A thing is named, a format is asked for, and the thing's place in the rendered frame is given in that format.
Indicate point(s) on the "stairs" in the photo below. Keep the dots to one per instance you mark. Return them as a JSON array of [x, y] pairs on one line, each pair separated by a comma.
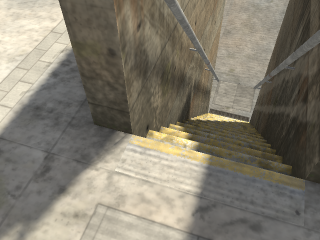
[[223, 137]]

